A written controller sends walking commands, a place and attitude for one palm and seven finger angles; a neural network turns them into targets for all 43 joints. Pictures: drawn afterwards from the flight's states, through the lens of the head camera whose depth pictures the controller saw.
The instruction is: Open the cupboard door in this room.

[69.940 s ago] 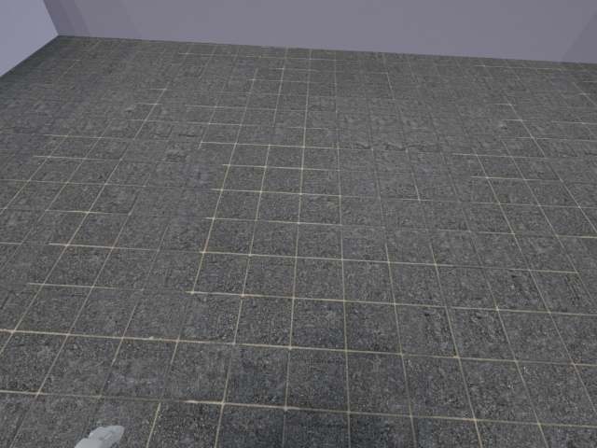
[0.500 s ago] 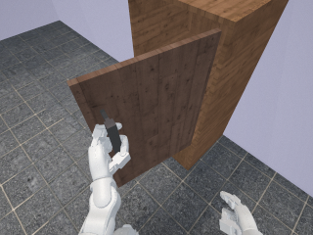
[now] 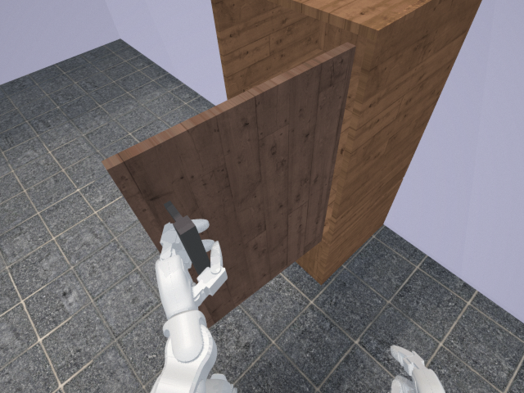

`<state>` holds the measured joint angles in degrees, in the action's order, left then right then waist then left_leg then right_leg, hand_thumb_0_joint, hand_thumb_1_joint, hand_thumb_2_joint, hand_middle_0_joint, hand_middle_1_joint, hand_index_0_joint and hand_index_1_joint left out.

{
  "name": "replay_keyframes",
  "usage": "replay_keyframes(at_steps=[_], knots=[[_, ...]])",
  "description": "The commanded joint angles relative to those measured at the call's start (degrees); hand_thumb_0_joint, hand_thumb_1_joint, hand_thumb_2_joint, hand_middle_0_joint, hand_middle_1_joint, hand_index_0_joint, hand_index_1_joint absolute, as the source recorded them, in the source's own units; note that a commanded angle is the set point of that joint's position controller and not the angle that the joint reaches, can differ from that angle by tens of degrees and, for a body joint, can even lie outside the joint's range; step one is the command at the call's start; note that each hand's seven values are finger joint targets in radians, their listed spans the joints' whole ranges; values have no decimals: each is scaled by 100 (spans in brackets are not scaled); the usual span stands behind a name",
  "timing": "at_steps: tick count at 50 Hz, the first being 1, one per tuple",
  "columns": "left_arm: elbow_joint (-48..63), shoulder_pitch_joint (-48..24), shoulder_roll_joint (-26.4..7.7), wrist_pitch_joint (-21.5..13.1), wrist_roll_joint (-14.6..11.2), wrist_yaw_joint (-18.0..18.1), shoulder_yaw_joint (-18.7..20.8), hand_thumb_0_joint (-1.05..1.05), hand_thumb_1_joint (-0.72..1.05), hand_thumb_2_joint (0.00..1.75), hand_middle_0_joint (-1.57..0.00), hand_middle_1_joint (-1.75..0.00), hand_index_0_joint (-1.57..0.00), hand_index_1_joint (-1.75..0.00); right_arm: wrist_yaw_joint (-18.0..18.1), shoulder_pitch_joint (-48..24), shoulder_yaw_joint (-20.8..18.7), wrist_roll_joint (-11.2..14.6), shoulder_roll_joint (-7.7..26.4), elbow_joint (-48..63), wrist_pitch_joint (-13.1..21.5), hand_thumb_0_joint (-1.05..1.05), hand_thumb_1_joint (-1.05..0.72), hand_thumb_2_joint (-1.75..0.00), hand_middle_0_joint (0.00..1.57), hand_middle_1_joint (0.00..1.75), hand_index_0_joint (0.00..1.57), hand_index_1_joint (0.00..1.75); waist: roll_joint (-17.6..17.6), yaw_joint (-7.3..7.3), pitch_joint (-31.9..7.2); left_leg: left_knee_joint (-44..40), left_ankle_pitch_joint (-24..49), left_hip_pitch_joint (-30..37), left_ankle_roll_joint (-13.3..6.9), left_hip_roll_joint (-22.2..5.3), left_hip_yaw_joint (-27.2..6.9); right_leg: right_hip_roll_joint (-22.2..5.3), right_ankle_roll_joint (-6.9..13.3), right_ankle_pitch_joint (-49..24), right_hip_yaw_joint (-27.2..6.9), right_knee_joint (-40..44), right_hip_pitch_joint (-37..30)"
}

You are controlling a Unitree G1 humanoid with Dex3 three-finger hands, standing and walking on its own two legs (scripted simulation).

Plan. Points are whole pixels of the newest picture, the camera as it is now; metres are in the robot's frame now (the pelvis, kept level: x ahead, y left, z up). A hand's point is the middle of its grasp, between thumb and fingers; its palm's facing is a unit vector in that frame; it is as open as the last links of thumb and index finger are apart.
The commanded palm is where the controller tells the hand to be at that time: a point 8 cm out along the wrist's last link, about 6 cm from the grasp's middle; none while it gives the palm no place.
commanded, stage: open thumb and fingers to let go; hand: left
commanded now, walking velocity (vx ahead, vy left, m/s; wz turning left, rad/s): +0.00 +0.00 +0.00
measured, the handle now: (189, 243) +0.33 +0.12 +0.06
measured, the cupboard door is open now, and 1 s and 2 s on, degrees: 86 88 88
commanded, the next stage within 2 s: slide the hand sideways off the handle in 0.64 s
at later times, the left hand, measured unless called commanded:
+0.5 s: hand (210, 270) +0.29 +0.09 +0.05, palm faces +0.29 -0.96 -0.01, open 14.2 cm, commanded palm +0.25 +0.13 +0.05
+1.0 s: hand (205, 297) +0.25 +0.09 +0.05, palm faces -0.20 -0.98 +0.03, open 16.3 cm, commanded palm +0.24 +0.14 +0.05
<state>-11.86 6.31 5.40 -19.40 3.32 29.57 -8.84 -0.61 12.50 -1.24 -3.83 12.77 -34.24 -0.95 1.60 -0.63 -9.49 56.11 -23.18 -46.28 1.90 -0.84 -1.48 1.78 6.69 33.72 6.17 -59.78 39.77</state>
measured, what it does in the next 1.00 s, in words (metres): shifts its weight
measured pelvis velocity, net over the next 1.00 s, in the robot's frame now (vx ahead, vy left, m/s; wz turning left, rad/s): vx -0.02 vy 0.07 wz -0.05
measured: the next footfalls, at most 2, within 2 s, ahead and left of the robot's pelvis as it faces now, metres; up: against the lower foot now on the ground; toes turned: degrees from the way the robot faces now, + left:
none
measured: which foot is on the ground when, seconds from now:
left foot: down 0.00-1.00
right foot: down 0.00-1.00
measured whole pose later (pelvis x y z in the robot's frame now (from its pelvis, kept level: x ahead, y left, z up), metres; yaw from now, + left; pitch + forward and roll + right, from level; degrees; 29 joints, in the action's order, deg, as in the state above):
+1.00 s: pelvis -0.02 +0.07 -0.01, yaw -3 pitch +11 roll -1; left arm -10.1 5.3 -1.8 -19.0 -3.9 6.4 -16.6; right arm -0.6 13.4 0.9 -0.1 12.5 -29.3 0.5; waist 3.7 -0.6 -7.5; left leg 60.8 -23.9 -47.6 -1.4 0.0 0.1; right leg 1.1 1.9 31.7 3.6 -61.1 40.1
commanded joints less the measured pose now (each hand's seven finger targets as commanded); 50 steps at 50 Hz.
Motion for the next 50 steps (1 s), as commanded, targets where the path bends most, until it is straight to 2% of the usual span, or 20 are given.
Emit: replay_keyframes(at_steps=[1, 5, 7, 11, 13, 16, 19, 25, 28, 31, 37, 38, 39, 40, 41, 42, 43, 46, 48, 50], knots=[[1306, -826, 15, -408, -25, -83, 11, 0, 20, 60, -35, -127, -35, -127, 15, -356, -94, 20, 311, 902, 284, 0, -90, -90, 20, 30, 20, 30, -913, -64, -1470, 15, 1005, 559, -242, 218, -41, -763, -1014, -4451, -1536, 1385, -1267], [1235, -699, -32, -415, -142, -156, 87, 0, -8, 48, -33, -124, -33, -124, 29, -353, -85, 39, 332, 914, 251, 0, -90, -90, 20, 30, 20, 30, -1107, -73, -1232, -35, 989, 536, -241, 214, -55, -743, -1027, -4549, -1476, 1413, -1277], [1237, -900, -16, -459, -101, -136, 44, 0, -22, 42, -32, -123, -32, -123, 28, -400, -78, 37, 334, 908, 263, 0, -90, -90, 20, 30, 20, 30, -1046, -121, -1071, -33, 867, 551, -254, 206, -65, -721, -998, -4128, -1439, 1446, -1040], [1154, -936, 64, -538, 57, -74, -53, 0, -50, 30, -30, -120, -30, -120, 16, -445, -84, 16, 329, 928, 289, 0, -90, -90, 20, 30, 20, 30, -855, -126, -1067, -12, 817, 642, -272, 184, -79, -626, -895, -3522, -1276, 1366, -683], [1170, -902, 139, -528, 100, -50, -133, 0, -50, 30, -30, -120, -30, -120, 2, -419, -83, 13, 335, 973, 291, 0, -90, -90, 20, 30, 20, 30, -811, -102, -1157, -30, 886, 738, -289, 188, -67, -557, -844, -3444, -1153, 1306, -629], [1234, -985, 170, -498, 123, 27, -142, 0, -50, 30, -27, -105, -27, -105, 14, -424, -80, 9, 306, 1004, 303, 0, -90, -90, 20, 30, 20, 30, -774, -70, -1329, -13, 883, 745, -279, 201, -40, -555, -840, -3382, -1150, 1273, -676], [1168, -1137, 192, -402, 170, 106, -181, 0, -50, 30, -25, -90, -25, -90, 36, -453, -61, 9, 301, 1001, 303, 0, -90, -90, 20, 30, 20, 30, -773, -112, -1253, -26, 885, 813, -293, 182, -23, -500, -804, -3189, -1030, 1264, -522], [1267, -1008, 504, -265, 185, 251, -398, 0, -50, 30, -20, -60, -20, -60, 12, -496, -36, 12, 276, 1082, 356, 0, -90, -90, 20, 30, 20, 30, -557, -28, -1316, -135, 979, 1100, -292, 163, -9, -302, -665, -2762, -662, 1145, -331], [1250, -1140, 513, -179, 219, 347, -401, 0, -50, 30, -18, -45, -18, -45, 8, -519, -29, 6, 284, 1084, 387, 0, -90, -90, 20, 30, 20, 30, -506, -17, -1300, -154, 972, 1144, -288, 137, -25, -216, -597, -2427, -557, 1111, -207], [1114, -1350, 653, -86, 239, 438, -490, 0, -50, 30, -15, -30, -15, -30, -13, -633, 7, 9, 276, 1073, 393, 0, -90, -90, 20, 30, 20, 30, -430, -33, -1049, -214, 773, 1124, -281, 128, -44, -144, -531, -1842, -434, 1117, 37], [1018, -1771, 922, 82, 279, 576, -648, 0, -50, 30, -15, -30, -15, -30, -68, -734, 16, 8, 270, 1021, 442, 0, -90, -90, 20, 30, 20, 30, -365, -65, -1137, -227, 687, 1211, -273, 98, -118, -72, -474, -1479, -299, 1010, 265], [1153, -1820, 133, -255, 902, -649, -1896, 0, -50, 30, -15, -30, -15, -30, -127, -259, -7, 67, 540, 923, 399, 0, -90, -90, 20, 30, 20, 30, -668, -724, -701, -92, 704, 1154, -383, 106, -146, -138, -536, -1865, -526, 968, 615], [1603, -1924, -220, -546, 647, -1300, -1485, 0, -50, 30, -15, -30, -15, -30, -113, -228, -107, 125, 483, 1091, 380, 0, -90, -90, 20, 30, 20, 30, -313, -425, -1237, -52, 798, 1256, -403, 124, -118, -181, -480, -2066, -592, 916, 354], [1576, -1887, -427, -685, 587, -1700, -1432, 0, -50, 30, -15, -30, -15, -30, -83, -228, -94, 152, 489, 1112, 359, 0, -90, -90, 20, 30, 20, 30, -215, -366, -1452, -39, 922, 1383, -411, 137, -124, -183, -450, -2244, -625, 838, 232], [1725, -1905, -436, -780, 435, -2045, -1452, 0, -50, 30, -15, -30, -15, -30, -64, -226, -87, 181, 480, 1180, 384, 0, -90, -90, 20, 30, 20, 30, -134, -360, -1607, -21, 963, 1462, -417, 144, -119, -193, -460, -2323, -633, 822, 176], [1659, -1666, -375, -795, 216, -2347, -1441, 0, -50, 30, -15, -30, -15, -30, -48, -229, -75, 243, 467, 1260, 409, 0, -90, -90, 20, 30, 20, 30, -226, -369, -1487, -58, 883, 1507, -412, 119, -140, -170, -467, -2194, -603, 870, 226], [1811, -1672, -279, -760, -65, -2548, -1421, 0, -50, 30, -15, -30, -15, -30, -36, -252, -53, 301, 468, 1363, 428, 0, -90, -90, 20, 30, 20, 30, -31, -321, -1524, -118, 782, 1594, -399, 123, -133, -155, -448, -1985, -589, 923, 201], [1619, -1442, -109, -480, -807, -2582, -1002, 0, -50, 30, -15, -30, -15, -30, 57, -392, 28, 406, 480, 1471, 474, 0, -90, -90, 20, 30, 20, 30, -397, -235, -995, -376, 124, 1443, -352, 98, -164, -72, -498, -1099, -450, 1216, 270], [1583, -1259, -158, -349, -930, -2340, -755, 0, -50, 30, -15, -30, -15, -30, 68, -458, 49, 402, 516, 1517, 476, 0, -90, -90, 20, 30, 20, 30, -589, -140, -831, -475, 6, 1349, -341, 102, -196, -54, -496, -920, -397, 1224, 243], [1587, -1120, -271, -328, -778, -2049, -594, 0, -50, 30, -15, -30, -15, -30, 31, -445, 62, 356, 528, 1552, 448, 0, -90, -90, 20, 30, 20, 30, -630, -81, -765, -481, 0, 1228, -331, 97, -192, -66, -502, -899, -344, 1084, 319]])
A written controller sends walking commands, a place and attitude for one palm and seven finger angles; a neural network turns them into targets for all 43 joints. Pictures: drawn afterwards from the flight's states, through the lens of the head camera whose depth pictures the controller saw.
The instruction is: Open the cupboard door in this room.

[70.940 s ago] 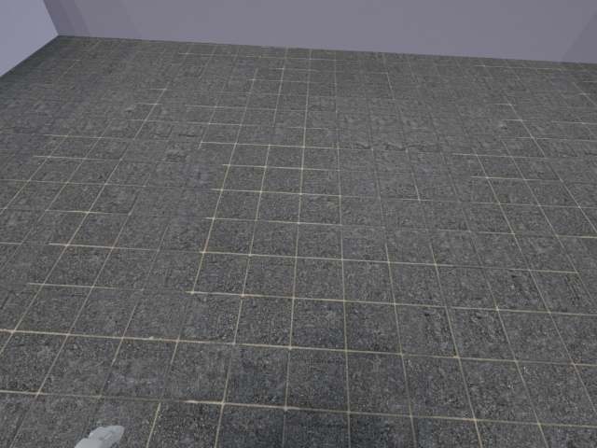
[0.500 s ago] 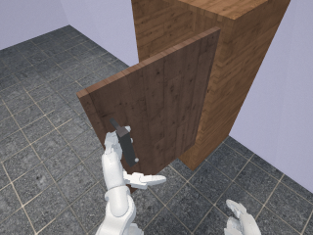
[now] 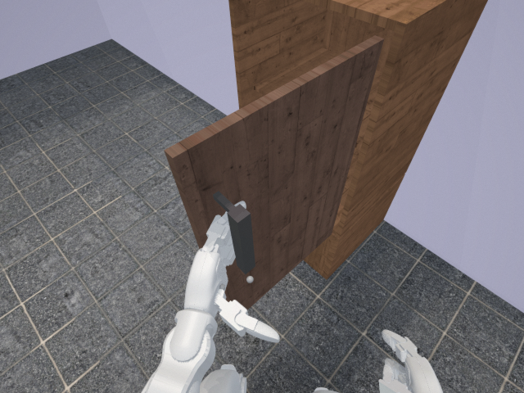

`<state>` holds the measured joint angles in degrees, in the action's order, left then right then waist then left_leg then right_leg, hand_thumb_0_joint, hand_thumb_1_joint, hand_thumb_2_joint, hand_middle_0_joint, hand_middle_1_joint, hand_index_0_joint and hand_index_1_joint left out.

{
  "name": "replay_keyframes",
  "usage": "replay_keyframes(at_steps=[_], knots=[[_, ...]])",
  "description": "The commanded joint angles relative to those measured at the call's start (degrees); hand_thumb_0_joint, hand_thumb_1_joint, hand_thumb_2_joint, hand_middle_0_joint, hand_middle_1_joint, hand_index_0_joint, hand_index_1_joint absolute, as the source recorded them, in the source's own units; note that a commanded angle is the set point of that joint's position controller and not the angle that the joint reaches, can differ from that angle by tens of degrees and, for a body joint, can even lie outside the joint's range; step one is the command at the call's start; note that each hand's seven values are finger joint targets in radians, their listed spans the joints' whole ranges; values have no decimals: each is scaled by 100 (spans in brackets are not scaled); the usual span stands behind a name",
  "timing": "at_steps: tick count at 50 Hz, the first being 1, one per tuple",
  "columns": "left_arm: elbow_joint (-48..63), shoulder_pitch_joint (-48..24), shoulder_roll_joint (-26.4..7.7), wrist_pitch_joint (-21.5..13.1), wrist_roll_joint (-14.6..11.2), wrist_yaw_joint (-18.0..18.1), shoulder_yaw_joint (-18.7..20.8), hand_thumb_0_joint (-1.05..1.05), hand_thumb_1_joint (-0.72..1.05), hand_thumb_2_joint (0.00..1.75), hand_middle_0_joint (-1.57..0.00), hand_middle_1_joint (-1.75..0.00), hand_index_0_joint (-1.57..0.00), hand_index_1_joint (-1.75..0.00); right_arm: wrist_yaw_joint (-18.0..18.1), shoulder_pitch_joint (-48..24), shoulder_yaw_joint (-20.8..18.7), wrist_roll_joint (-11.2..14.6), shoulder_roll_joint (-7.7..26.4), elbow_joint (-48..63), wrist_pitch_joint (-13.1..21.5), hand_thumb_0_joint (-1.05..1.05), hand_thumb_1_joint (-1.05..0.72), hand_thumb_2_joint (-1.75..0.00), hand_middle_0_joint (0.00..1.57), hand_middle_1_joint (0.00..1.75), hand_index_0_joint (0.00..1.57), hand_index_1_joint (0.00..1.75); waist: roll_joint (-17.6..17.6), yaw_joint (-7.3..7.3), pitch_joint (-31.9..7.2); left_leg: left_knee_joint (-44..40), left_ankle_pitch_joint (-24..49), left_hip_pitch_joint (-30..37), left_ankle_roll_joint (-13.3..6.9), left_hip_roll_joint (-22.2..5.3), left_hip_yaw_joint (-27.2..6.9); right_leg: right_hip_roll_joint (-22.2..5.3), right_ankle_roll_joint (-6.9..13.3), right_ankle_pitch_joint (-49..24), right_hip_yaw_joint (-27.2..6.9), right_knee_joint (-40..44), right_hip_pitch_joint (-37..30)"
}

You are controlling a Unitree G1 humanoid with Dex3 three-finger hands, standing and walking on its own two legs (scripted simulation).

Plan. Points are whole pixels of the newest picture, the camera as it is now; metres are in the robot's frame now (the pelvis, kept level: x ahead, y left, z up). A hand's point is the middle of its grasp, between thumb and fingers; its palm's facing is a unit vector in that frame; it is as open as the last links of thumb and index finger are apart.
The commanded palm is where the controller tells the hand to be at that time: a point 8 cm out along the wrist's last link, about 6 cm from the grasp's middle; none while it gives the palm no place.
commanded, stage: slide the hand sideways off the handle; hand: left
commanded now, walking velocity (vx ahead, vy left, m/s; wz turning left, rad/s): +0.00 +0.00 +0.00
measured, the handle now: (234, 234) +0.34 +0.06 +0.06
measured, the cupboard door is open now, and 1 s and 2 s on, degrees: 88 88 88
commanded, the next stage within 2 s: draw the hand back to the body in 0.94 s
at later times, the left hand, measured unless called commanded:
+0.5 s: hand (222, 302) +0.24 +0.07 +0.06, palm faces -0.04 -1.00 +0.02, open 16.1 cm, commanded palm +0.21 +0.14 +0.05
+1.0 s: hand (182, 333) +0.20 +0.12 +0.05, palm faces -0.03 -1.00 -0.01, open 16.4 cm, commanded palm +0.18 +0.17 +0.05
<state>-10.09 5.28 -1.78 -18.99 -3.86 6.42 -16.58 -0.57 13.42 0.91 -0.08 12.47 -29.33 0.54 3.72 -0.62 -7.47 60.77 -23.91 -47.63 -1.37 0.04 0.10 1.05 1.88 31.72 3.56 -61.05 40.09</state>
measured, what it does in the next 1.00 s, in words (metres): stands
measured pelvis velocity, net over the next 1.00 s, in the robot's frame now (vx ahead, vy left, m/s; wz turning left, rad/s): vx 0.01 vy -0.01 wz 0.00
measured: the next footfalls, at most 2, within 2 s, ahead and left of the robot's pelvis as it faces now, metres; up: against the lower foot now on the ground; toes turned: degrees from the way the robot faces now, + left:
none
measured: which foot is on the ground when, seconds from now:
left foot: down 0.00-1.00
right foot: down 0.00-1.00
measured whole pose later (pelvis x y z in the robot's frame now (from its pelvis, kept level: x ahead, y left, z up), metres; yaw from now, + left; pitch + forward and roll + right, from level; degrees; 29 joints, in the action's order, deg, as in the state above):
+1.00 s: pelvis +0.01 -0.01 -0.02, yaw +0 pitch +14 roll -1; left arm 11.7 33.4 -8.8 -23.5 -10.8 -7.5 -2.7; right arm 1.9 14.1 -0.4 0.7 12.8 -24.1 1.2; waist 3.1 0.6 -9.6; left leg 66.8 -27.4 -53.0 -0.1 -0.9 -1.3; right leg 2.2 3.0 35.2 4.8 -66.4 44.8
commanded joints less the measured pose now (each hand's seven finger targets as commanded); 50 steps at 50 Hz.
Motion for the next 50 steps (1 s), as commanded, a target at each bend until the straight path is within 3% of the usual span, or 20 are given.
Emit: replay_keyframes(at_steps=[1, 4, 7, 8, 14, 18, 24, 27, 31, 35, 39, 42, 50], knots=[[1372, -981, 380, -401, 107, 390, 209, 0, -50, 30, -15, -30, -15, -30, -3, -514, -165, -40, 557, 1054, 279, 0, -90, -90, 20, 30, 20, 30, -829, -93, -909, -914, 102, 1331, -3, -4, -347, 3, -16, -718, -79, 1148, 383], [1573, -617, 177, -525, 527, 616, 289, 0, -50, 30, -15, -30, -15, -30, -98, -451, -196, -105, 540, 1132, 224, 0, -90, -90, 20, 30, 20, 30, -596, 32, -1177, -817, 307, 1277, 10, 1, -321, -10, 38, -869, -86, 915, 374], [1839, -189, 165, -555, 620, 619, 216, 0, -50, 30, -15, -30, -15, -30, -152, -458, -210, -104, 518, 1267, 155, 0, -90, -90, 20, 30, 20, 30, -391, 75, -1256, -770, 363, 1308, 10, -1, -245, 4, 55, -945, -126, 917, 342], [1909, -151, -17, -535, 625, 607, 365, 0, -50, 30, -15, -30, -15, -30, -148, -430, -215, -102, 534, 1275, 129, 0, -90, -90, 20, 30, 20, 30, -347, 99, -1297, -782, 381, 1297, 22, -7, -260, 13, 71, -956, -134, 897, 282], [2392, 537, 40, -438, 342, 388, 314, 0, -50, 30, -15, -30, -15, -30, -71, -422, -181, -50, 515, 1432, 74, 0, -90, -90, 20, 30, 20, 30, -512, 34, -1112, -813, 422, 1315, 10, -26, -241, 62, 23, -1103, -131, 1000, 187], [2655, 1008, -95, -476, 168, 234, 467, 0, -50, 30, -15, -30, -15, -30, -21, -346, -176, -36, 525, 1453, 127, 0, -90, -90, 20, 30, 20, 30, -661, 11, -1053, -762, 556, 1232, 7, -19, -256, 83, 11, -1317, -130, 978, 66], [2887, 1678, -428, -701, 168, -25, 774, 0, -50, 30, -15, -30, -15, -30, -5, -307, -207, -58, 503, 1461, 189, 0, -90, -90, 20, 30, 20, 30, -504, 54, -1070, -559, 811, 1100, 7, 3, -212, 65, 0, -1691, -185, 797, 118], [3136, 2128, -483, -786, 35, -233, 830, 0, -50, 30, -15, -30, -15, -30, -10, -307, -224, -39, 495, 1520, 220, 0, -90, -90, 20, 30, 20, 30, -347, 76, -1176, -461, 958, 1093, 1, 30, -164, 54, -20, -1963, -234, 756, 54], [3322, 2467, -621, -809, -159, -466, 997, 0, -50, 30, -15, -30, -15, -30, 25, -266, -246, -17, 497, 1556, 237, 0, -90, -90, 20, 30, 20, 30, -450, 45, -1137, -376, 962, 948, -6, 42, -169, 42, -69, -2154, -277, 759, -13], [3317, 2428, -842, -863, -291, -726, 1241, 0, -50, 30, -15, -30, -15, -30, 112, -240, -269, -8, 528, 1503, 269, 0, -90, -90, 20, 30, 20, 30, -653, -57, -985, -211, 789, 647, -16, 52, -196, -7, -154, -2198, -406, 789, 35], [3398, 2725, -923, -963, -506, -1098, 1403, 0, -50, 30, -15, -30, -15, -30, 188, -248, -311, 26, 530, 1478, 344, 0, -90, -90, 20, 30, 20, 30, -550, -22, -1152, -61, 851, 571, -5, 55, -190, -64, -207, -2410, -544, 765, -25], [3470, 2745, -1054, -957, -664, -1325, 1558, 0, -50, 30, -15, -30, -15, -30, 240, -251, -326, 51, 550, 1478, 360, 0, -90, -90, 20, 30, 20, 30, -436, 5, -1137, -58, 747, 520, -2, 57, -202, -53, -198, -2155, -530, 770, 32], [3343, 2627, -1076, -836, -803, -1384, 1691, 0, -50, 30, -15, -30, -15, -30, 322, -321, -322, 78, 551, 1479, 416, 0, -90, -90, 20, 30, 20, 30, -584, -27, -881, 30, 445, 269, -6, 42, -225, -58, -215, -1498, -614, 885, 238]])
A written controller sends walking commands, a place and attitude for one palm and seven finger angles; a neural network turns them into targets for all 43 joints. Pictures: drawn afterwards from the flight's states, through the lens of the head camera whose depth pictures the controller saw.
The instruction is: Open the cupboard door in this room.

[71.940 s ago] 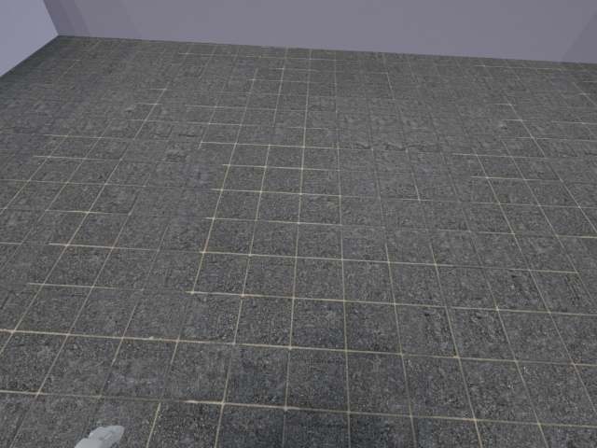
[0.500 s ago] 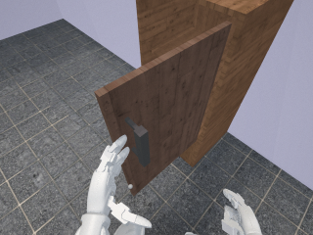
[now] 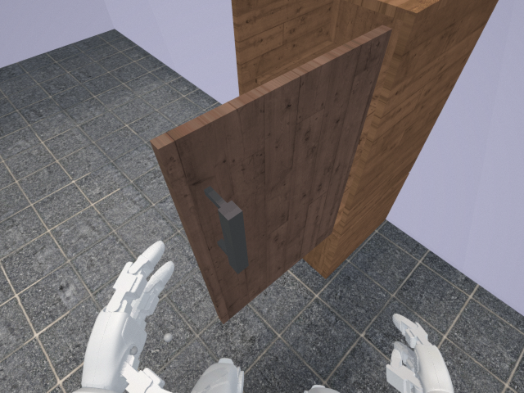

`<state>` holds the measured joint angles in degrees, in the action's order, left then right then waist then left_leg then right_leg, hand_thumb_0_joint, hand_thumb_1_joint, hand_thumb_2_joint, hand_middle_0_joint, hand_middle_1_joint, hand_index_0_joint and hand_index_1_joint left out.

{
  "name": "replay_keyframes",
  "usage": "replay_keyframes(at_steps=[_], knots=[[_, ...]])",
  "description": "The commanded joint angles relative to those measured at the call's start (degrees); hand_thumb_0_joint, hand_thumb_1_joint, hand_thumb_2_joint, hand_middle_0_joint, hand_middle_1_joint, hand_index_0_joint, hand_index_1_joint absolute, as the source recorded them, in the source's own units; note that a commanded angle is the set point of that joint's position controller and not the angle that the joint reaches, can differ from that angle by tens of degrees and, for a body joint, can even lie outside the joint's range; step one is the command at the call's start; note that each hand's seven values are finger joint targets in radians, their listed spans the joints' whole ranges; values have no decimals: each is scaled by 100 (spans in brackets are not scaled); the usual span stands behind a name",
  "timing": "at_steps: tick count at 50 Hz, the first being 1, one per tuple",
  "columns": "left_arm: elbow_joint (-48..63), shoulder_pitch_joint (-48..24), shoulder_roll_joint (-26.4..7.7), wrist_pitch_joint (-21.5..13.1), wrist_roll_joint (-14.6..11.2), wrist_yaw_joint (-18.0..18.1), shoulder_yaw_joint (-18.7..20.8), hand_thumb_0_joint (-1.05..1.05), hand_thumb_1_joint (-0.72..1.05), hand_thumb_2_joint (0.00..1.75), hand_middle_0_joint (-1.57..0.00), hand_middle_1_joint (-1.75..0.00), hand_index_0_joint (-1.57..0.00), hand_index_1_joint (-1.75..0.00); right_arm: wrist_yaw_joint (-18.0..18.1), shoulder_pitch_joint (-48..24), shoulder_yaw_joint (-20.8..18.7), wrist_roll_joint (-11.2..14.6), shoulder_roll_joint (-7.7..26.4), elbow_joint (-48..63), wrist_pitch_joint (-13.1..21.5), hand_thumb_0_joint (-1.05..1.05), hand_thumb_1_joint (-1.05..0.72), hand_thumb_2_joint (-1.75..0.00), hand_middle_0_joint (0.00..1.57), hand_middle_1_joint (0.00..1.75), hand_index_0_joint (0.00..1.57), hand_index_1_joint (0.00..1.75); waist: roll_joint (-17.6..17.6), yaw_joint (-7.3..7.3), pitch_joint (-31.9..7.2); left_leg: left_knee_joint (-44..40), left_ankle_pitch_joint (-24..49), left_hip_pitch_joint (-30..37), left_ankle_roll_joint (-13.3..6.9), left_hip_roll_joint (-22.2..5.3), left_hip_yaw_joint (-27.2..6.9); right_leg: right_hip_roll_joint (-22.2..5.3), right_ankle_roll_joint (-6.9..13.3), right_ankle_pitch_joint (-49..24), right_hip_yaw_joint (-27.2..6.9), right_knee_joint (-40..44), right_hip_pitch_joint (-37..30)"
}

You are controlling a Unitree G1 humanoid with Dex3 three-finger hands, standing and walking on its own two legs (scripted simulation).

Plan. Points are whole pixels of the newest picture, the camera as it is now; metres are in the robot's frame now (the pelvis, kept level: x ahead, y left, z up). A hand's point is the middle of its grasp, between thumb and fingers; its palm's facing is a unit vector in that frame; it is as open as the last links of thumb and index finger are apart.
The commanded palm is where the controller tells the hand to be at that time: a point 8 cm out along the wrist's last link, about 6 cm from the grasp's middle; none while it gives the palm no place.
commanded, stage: draw the hand back to the body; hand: left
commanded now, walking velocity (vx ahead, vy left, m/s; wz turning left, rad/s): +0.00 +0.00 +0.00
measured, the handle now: (226, 231) +0.33 +0.08 +0.08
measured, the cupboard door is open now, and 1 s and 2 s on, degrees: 88 88 88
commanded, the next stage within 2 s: step back with the hand held close in 1.62 s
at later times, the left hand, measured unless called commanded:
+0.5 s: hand (104, 316) +0.19 +0.18 +0.13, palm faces -0.01 -1.00 -0.05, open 16.3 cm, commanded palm +0.16 +0.24 +0.15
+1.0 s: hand out of the picture +0.22 +0.27 +0.20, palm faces +0.33 -0.87 -0.37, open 12.0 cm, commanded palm +0.17 +0.31 +0.23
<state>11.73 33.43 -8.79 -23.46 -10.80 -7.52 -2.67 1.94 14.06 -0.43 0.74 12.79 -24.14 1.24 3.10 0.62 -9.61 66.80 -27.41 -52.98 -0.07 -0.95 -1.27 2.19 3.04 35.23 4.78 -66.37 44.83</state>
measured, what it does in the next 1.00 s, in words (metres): rises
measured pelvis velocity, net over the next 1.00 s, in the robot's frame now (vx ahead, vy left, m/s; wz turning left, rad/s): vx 0.03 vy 0.04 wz -0.02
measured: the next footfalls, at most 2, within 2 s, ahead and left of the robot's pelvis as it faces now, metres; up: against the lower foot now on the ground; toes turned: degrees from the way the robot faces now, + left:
none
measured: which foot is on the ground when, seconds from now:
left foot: down 0.00-1.00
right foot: down 0.00-1.00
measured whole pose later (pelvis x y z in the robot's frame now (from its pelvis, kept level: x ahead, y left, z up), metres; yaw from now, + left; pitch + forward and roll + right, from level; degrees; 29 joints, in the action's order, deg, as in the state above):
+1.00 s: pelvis +0.03 +0.04 +0.08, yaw -1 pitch +0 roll -1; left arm 26.1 32.7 -18.9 -1.3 -3.1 7.8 11.0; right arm 5.6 14.3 3.9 1.3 12.7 -29.8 3.9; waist 3.4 3.0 -4.0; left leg 36.8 -17.9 -19.5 -3.4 1.5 2.1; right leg 0.1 -0.7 22.2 1.0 -32.9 11.1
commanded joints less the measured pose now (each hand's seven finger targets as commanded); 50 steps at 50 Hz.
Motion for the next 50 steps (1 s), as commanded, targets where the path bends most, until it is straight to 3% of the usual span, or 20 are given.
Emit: replay_keyframes(at_steps=[1, 2, 4, 8, 12, 15, 18, 19, 22, 27, 28, 29, 30, 32, 33, 36, 38, 42, 47, 50], knots=[[1217, -311, -433, -403, -87, 30, 315, 0, -50, 30, -15, -30, -15, -30, 84, -392, -189, -11, 541, 959, 364, 0, -90, -90, 20, 30, 20, 30, -458, -157, -677, -562, 736, 808, -141, 128, -92, -165, -316, -1677, -735, 1421, -138], [1181, -343, -394, -393, -81, 46, 283, 0, -50, 30, -15, -30, -15, -30, 93, -371, -181, -15, 537, 958, 373, 0, -90, -90, 20, 30, 20, 30, -459, -168, -630, -584, 661, 810, -144, 127, -91, -150, -301, -1499, -704, 1438, -86], [1650, -369, -647, -402, -77, 106, 438, 0, -50, 30, -15, -30, -15, -30, 106, -384, -185, 6, 548, 1025, 395, 0, -90, -90, 20, 30, 20, 30, -167, -47, -914, -714, 748, 1064, -160, 124, -73, -122, -246, -1405, -708, 1473, -256], [2013, -161, -883, -134, -147, 204, 690, 0, -50, 30, -15, -30, -15, -30, 148, -330, -161, 74, 545, 1086, 376, 0, -90, -90, 20, 30, 20, 30, -21, 39, -1048, -1110, 912, 1551, -189, 127, -90, -22, -199, -1480, -527, 1634, -573], [1692, 2, -624, 317, -223, 167, 567, 0, -50, 30, -15, -30, -15, -30, 171, -369, -100, 149, 549, 1069, 362, 0, -90, -90, 20, 30, 20, 30, -141, -62, -430, -1437, 672, 1672, -176, 108, -123, 16, -241, -1269, -352, 1917, -515], [1527, 49, -715, 573, -313, 69, 747, 0, -50, 30, -15, -30, -15, -30, 205, -374, -93, 166, 599, 1051, 376, 0, -90, -90, 20, 30, 20, 30, -487, -82, -202, -1570, 597, 1660, -182, 106, -141, -9, -277, -1157, -363, 2138, -654], [1834, -87, -927, 592, -367, -17, 919, 0, -50, 30, -15, -30, -15, -30, 246, -370, -73, 163, 632, 1074, 444, 0, -90, -90, 20, 30, 20, 30, -361, -42, -229, -1725, 744, 1908, -197, 97, -163, 9, -249, -1330, -292, 2177, -819], [2043, -108, -967, 565, -376, -45, 924, 0, -50, 30, -15, -30, -15, -30, 241, -365, -46, 166, 621, 1095, 478, 0, -90, -90, 20, 30, 20, 30, -81, -5, -300, -1793, 809, 2029, -192, 108, -160, 20, -226, -1391, -254, 2150, -837], [2475, -153, -1048, 446, -456, -70, 1024, 0, -50, 30, -15, -30, -15, -30, 231, -300, -25, 179, 603, 1070, 592, 0, -90, -90, 20, 30, 20, 30, 212, 17, -441, -1939, 1088, 2432, -167, 82, -231, 69, -181, -1707, -119, 2074, -892], [2347, -30, -1088, 700, -545, -182, 1206, 0, -32, 37, -16, -30, -16, -30, 201, -294, -4, 218, 630, 987, 654, 0, -90, -90, 20, 30, 20, 30, 233, 7, -261, -2139, 1109, 2576, -140, 56, -292, 90, -194, -1797, -41, 2216, -1011], [2399, 206, -1886, 1073, 259, 530, 1467, 0, -29, 39, -16, -30, -16, -30, 362, -329, -32, 163, 600, 1003, 529, 0, -90, -90, 20, 30, 20, 30, 12, 315, -291, -2402, 1017, 2669, -157, -11, -238, -101, -98, -1765, -434, 2676, -1213], [2593, 219, -1358, 1282, 351, 820, 1148, 0, -26, 40, -16, -30, -16, -30, 416, -380, 51, 134, 517, 1057, 466, 0, -90, -90, 20, 30, 20, 30, 52, 146, 9, -2455, 1060, 2764, -180, 22, -138, -136, -132, -1773, -434, 2847, -1199], [2471, 257, -1236, 1435, 400, 965, 1095, 0, -22, 42, -16, -30, -16, -30, 440, -324, 45, 142, 507, 1012, 418, 0, -90, -90, 20, 30, 20, 30, -146, 95, 126, -2483, 1016, 2785, -170, -4, -165, -151, -153, -1708, -371, 2894, -1187], [2535, 268, -1309, 1617, 578, 1197, 1151, 0, -15, 45, -16, -30, -16, -30, 442, -340, 76, 132, 525, 942, 345, 0, -90, -90, 20, 30, 20, 30, 151, 118, 143, -2661, 1118, 3013, -170, -47, -190, -153, -145, -1779, -315, 2951, -1372], [2574, 225, -1381, 1672, 630, 1286, 1197, 0, -12, 47, -16, -30, -16, -30, 440, -389, 92, 104, 553, 908, 351, 0, -90, -90, 20, 30, 20, 30, -31, 124, 137, -2743, 1169, 3061, -178, -40, -207, -144, -140, -1839, -298, 3024, -1545], [2888, -10, -1592, 1740, 735, 1464, 1346, 0, -1, 51, -17, -30, -17, -30, 474, -444, 124, 77, 580, 862, 394, 0, -90, -90, 20, 30, 20, 30, 5, 124, 4, -2963, 1388, 3438, -188, -57, -209, -167, -149, -2024, -291, 3189, -1826], [2841, -98, -1747, 1797, 761, 1563, 1527, 0, 6, 54, -17, -30, -17, -30, 489, -508, 158, 56, 599, 771, 436, 0, -90, -90, 20, 30, 20, 30, 25, 160, 139, -3160, 1389, 3542, -173, -67, -243, -165, -137, -2013, -279, 3355, -2029], [2850, -324, -1725, 1828, 791, 1630, 1625, 0, 20, 60, -18, -30, -18, -30, 485, -544, 178, 54, 602, 612, 531, 0, -90, -90, 20, 30, 20, 30, 195, 142, 300, -3486, 1558, 3909, -135, -105, -297, -172, -154, -2117, -261, 3575, -2238], [2643, -314, -1779, 1832, 773, 1627, 1916, 0, 37, 68, -18, -30, -18, -30, 434, -633, 152, 23, 626, 398, 605, 0, -90, -90, 20, 30, 20, 30, 6, 202, 390, -3798, 2065, 4252, -97, -138, -273, -166, -167, -2436, -242, 3858, -2679], [2641, -335, -1875, 1820, 751, 1606, 2128, 0, 48, 72, -19, -30, -19, -30, 376, -707, 132, 11, 648, 291, 621, 0, -90, -90, 20, 30, 20, 30, 136, 255, 382, -3963, 2535, 4430, -48, -161, -244, -173, -159, -2681, -248, 3989, -2982]])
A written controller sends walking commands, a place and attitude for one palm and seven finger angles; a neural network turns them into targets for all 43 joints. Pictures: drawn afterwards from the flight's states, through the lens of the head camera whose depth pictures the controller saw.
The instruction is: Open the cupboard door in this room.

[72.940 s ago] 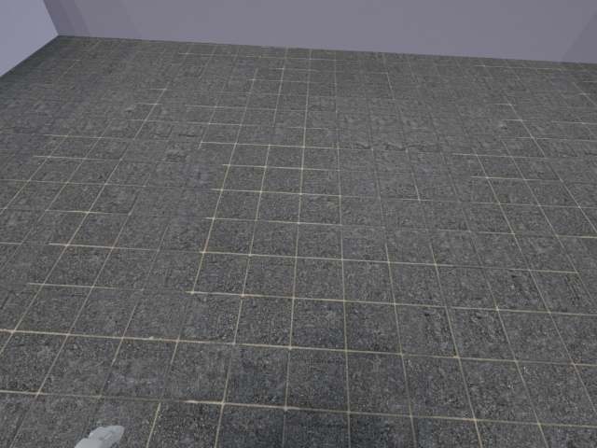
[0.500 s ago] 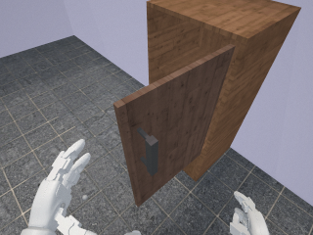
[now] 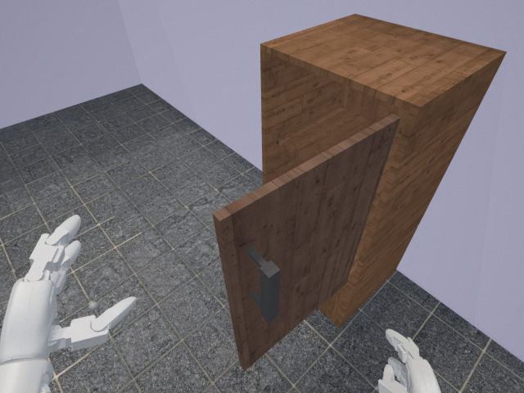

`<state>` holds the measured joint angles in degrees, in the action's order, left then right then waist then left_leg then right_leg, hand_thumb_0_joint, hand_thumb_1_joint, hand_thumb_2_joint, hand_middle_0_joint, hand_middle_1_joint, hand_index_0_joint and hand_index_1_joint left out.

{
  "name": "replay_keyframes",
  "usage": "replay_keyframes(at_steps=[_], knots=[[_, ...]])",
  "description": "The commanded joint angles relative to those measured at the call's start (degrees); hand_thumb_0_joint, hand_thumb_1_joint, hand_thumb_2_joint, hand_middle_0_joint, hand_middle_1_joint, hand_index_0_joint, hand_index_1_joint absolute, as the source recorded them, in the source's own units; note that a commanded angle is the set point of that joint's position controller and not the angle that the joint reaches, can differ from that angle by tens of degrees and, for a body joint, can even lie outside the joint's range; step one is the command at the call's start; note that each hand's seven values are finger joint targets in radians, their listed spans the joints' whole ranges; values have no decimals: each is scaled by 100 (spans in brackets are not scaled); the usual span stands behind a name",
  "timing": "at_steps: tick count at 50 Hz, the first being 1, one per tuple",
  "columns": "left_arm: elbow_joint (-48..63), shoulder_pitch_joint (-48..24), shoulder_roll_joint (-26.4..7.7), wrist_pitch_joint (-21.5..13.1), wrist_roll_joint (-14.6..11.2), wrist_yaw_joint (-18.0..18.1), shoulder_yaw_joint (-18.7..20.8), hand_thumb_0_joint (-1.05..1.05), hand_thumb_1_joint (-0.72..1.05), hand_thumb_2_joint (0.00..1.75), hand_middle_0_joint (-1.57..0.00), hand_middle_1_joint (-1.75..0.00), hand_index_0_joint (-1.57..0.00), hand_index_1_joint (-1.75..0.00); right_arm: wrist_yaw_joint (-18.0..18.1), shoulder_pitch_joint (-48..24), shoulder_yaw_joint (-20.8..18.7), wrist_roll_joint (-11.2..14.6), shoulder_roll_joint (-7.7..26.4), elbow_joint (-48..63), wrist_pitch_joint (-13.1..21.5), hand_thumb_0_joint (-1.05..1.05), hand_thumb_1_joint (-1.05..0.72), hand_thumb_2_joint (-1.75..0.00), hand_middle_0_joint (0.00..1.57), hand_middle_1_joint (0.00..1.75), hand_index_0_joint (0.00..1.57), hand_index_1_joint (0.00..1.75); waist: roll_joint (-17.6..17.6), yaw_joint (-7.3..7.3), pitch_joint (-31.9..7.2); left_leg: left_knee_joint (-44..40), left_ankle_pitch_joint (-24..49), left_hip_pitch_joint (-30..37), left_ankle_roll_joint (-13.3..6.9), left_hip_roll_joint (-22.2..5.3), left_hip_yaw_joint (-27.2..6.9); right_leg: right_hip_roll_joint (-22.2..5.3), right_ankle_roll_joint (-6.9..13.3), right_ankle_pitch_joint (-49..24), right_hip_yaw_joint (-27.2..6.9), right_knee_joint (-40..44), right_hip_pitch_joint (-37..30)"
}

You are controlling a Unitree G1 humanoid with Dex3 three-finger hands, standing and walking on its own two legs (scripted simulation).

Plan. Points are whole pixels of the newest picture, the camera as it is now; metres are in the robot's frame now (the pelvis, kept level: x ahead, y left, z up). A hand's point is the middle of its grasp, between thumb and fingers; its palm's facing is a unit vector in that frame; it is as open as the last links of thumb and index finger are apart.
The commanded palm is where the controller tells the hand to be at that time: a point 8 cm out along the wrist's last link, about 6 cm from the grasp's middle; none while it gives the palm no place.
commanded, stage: draw the hand back to the body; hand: left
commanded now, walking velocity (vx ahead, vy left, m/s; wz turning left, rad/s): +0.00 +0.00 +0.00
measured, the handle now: (261, 285) +0.30 +0.04 +0.00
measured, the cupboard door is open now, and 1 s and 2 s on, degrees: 88 88 88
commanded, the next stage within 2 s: step back with the hand held close in 0.62 s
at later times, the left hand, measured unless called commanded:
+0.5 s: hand (81, 286) +0.19 +0.24 +0.15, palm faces +0.42 -0.82 -0.38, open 7.6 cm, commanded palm +0.14 +0.28 +0.18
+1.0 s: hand (91, 278) +0.20 +0.22 +0.16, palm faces +0.34 -0.81 -0.49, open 7.4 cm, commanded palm +0.14 +0.27 +0.19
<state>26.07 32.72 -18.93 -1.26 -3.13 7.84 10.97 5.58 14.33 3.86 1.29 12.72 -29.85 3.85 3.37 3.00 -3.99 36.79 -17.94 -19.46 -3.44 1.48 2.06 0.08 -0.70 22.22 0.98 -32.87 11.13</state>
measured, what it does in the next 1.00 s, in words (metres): stands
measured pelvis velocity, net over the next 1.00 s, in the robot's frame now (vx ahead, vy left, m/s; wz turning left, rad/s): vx -0.01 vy -0.03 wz -0.04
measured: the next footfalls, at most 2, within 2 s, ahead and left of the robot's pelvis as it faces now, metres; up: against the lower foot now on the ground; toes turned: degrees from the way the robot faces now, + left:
left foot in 1.68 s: -0.03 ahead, +0.10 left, +0.00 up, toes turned +5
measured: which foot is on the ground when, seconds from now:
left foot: down 0.00-1.00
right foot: down 0.00-1.00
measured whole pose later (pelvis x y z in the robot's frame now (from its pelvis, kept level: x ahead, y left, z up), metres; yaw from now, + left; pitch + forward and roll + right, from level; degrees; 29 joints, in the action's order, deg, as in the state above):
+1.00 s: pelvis -0.01 -0.03 +0.02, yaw -2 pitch +0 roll -1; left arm 24.3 30.5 -22.0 -6.0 -3.5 5.8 20.6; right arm 4.6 8.2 -0.4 1.0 14.2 -32.3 -1.7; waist 3.6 1.2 1.5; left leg 25.5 -11.4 -13.8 -1.3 -0.9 3.0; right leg 2.5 1.0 15.1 -0.4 -21.9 6.5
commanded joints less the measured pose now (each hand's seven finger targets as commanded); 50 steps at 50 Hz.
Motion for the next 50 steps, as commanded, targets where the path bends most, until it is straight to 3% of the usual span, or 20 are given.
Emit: replay_keyframes(at_steps=[1, 3, 7, 12, 14, 16, 19, 21, 23, 27, 29, 33, 36, 37, 38, 39, 40, 42, 45, 50], knots=[[1208, -316, -894, -411, -29, 66, 837, 0, 51, 74, -19, -30, -19, -30, 2, -760, -306, -42, 650, 829, 364, 0, -90, -90, 20, 30, 20, 30, 52, 12, -137, -996, 1629, 1117, 287, -402, -550, 41, 207, -1427, 132, 697, 342], [1125, -417, -1086, -419, -41, 79, 1089, 0, 58, 76, -19, -30, -19, -30, -3, -825, -328, -59, 682, 758, 353, 0, -90, -90, 20, 30, 20, 30, -74, 55, -121, -1094, 1636, 1160, 275, -399, -520, 59, 218, -1492, 122, 826, 182], [1253, -786, -1152, -482, -62, 81, 1300, 0, 73, 82, -19, -30, -19, -30, -12, -860, -346, -53, 665, 673, 367, 0, -90, -90, 20, 30, 20, 30, 260, 32, -17, -1266, 1584, 1340, 299, -392, -487, 61, 214, -1466, 97, 981, 101], [1114, -992, -1323, -536, -117, 89, 1655, 0, 90, 90, -20, -30, -20, -30, -31, -910, -392, -63, 680, 544, 368, 0, -90, -90, 20, 30, 20, 30, 173, 62, -47, -1369, 1627, 1468, 275, -365, -412, 66, 213, -1607, 83, 1147, -105], [742, -708, -991, -502, -138, 28, 1390, 0, 90, 90, -20, -30, -20, -30, -60, -916, -409, -65, 671, 498, 348, 0, -90, -90, 20, 30, 20, 30, 70, 37, 143, -1383, 1729, 1492, 255, -369, -354, 49, 196, -1714, 85, 1201, -99], [629, -710, -884, -470, -158, -25, 1257, 0, 90, 90, -20, -30, -20, -30, -84, -941, -440, -66, 703, 496, 292, 0, -90, -90, 20, 30, 20, 30, -76, 17, 241, -1422, 1581, 1506, 220, -355, -315, 55, 170, -1671, 72, 1286, -63], [731, -836, -953, -496, -157, -48, 1252, 0, 90, 90, -20, -30, -20, -30, -81, -993, -486, -68, 738, 511, 256, 0, -90, -90, 20, 30, 20, 30, -188, 23, 119, -1429, 1533, 1566, 179, -330, -251, 37, 157, -1719, 30, 1350, -167], [884, -934, -1169, -548, -150, -23, 1437, 0, 90, 90, -20, -30, -20, -30, -53, -1023, -478, -88, 706, 491, 273, 0, -90, -90, 20, 30, 20, 30, -238, 57, 1, -1413, 1505, 1610, 155, -286, -221, 31, 151, -1766, 15, 1392, -217], [1084, -1074, -1409, -582, -130, 4, 1586, 0, 90, 90, -20, -30, -20, -30, -19, -1071, -468, -93, 702, 463, 295, 0, -90, -90, 20, 30, 20, 30, -73, 84, -79, -1355, 1565, 1652, 148, -258, -183, 12, 175, -1864, -25, 1443, -309], [1143, -998, -1316, -613, -135, 18, 1550, 0, 90, 90, -20, -30, -20, -30, -3, -1079, -439, -92, 627, 407, 375, 0, -90, -90, 20, 30, 20, 30, 323, 77, -6, -1318, 1708, 1754, 164, -219, -138, -9, 170, -2033, -32, 1465, -262], [1059, -973, -1229, -597, -153, 7, 1484, 0, 90, 90, -20, -30, -20, -30, -7, -1092, -438, -91, 628, 380, 376, 0, -90, -90, 20, 30, 20, 30, 314, 58, 146, -1330, 1699, 1716, 174, -227, -143, -10, 172, -2040, -39, 1501, -245], [666, -881, -1094, -569, -190, -40, 1399, 0, 90, 90, -20, -30, -20, -30, -11, -1111, -476, -83, 653, 365, 328, 0, -90, -90, 20, 30, 20, 30, -186, 55, 373, -1386, 1578, 1654, 152, -245, -126, 16, 142, -1919, -19, 1578, -183], [655, -850, -1144, -605, -196, -60, 1459, 0, 90, 90, -20, -30, -20, -30, -8, -1114, -504, -96, 657, 357, 309, 0, -90, -90, 20, 30, 20, 30, -269, 72, 218, -1366, 1675, 1752, 112, -239, -82, -1, 108, -2106, -58, 1564, -213], [1124, -1340, -1272, -671, -191, -59, 1474, 0, 90, 90, -20, -30, -20, -30, -13, -1157, -500, -86, 665, 390, 330, 0, -90, -90, 20, 30, 20, 30, -143, 56, 14, -1350, 1694, 1846, 107, -223, -87, -16, 107, -2140, -93, 1569, -259], [1283, -2295, -2266, -955, -75, 48, 2404, 0, 90, 90, -20, -30, -20, -30, -30, -978, -415, -20, 649, 575, 215, 0, -90, -90, 20, 30, 20, 30, 134, -180, 621, -1186, 1355, 1521, 63, -281, -227, -296, 95, -2467, -475, 1860, 190], [790, -1486, -1734, -976, -91, -32, 2041, 0, 90, 90, -20, -30, -20, -30, -20, -1097, -499, -91, 665, 389, 160, 0, -90, -90, 20, 30, 20, 30, -389, -157, 454, -974, 1497, 1473, 50, -305, -280, -408, 50, -2921, -569, 1824, 239], [607, -994, -1525, -923, -68, -76, 1849, 0, 90, 90, -20, -30, -20, -30, -36, -1112, -519, -104, 682, 387, 81, 0, -90, -90, 20, 30, 20, 30, -587, -174, 304, -915, 1710, 1559, 42, -306, -194, -447, -15, -3403, -547, 1739, 179], [644, -681, -1303, -883, -49, -116, 1652, 0, 90, 90, -20, -30, -20, -30, -68, -1076, -563, -82, 713, 494, -76, 0, -90, -90, 20, 30, 20, 30, -467, -202, 7, -885, 2145, 1616, 44, -323, -92, -455, -151, -3959, -434, 1506, -6], [776, -341, -1308, -858, -51, -94, 1669, 0, 90, 90, -20, -30, -20, -30, -67, -1088, -608, -64, 721, 586, -223, 0, -90, -90, 20, 30, 20, 30, -104, -199, -386, -941, 2790, 1762, 66, -446, -36, -411, -182, -4053, -332, 1286, -94], [1198, -183, -1653, -849, -90, -1, 1981, 0, 90, 90, -20, -30, -20, -30, -19, -1118, -639, -32, 679, 744, -389, 0, -90, -90, 20, 30, 20, 30, -341, -198, -624, -1010, 3034, 1634, 89, -556, -132, -313, -108, -3817, -299, 1088, -151]])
